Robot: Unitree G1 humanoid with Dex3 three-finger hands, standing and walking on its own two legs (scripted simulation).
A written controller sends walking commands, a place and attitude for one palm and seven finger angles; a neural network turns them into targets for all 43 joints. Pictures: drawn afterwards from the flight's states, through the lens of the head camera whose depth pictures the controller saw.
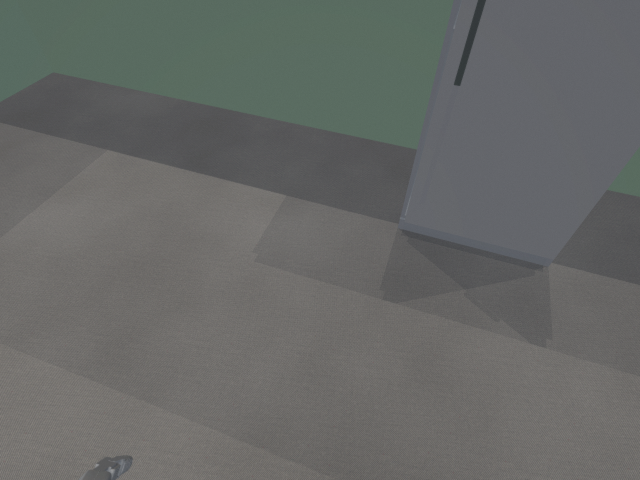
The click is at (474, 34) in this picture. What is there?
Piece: fridge door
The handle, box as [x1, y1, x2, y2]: [454, 0, 485, 85]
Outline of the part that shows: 485,0 478,0 454,84 460,84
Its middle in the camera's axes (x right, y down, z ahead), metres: +0.40 -0.56 +0.99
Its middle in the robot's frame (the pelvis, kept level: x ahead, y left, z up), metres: +1.15 -0.34 +0.12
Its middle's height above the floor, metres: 0.89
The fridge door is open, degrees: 0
